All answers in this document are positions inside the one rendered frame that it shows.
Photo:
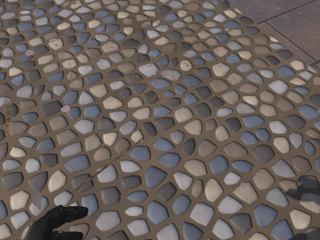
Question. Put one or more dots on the robot left hand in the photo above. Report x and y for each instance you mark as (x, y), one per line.
(42, 229)

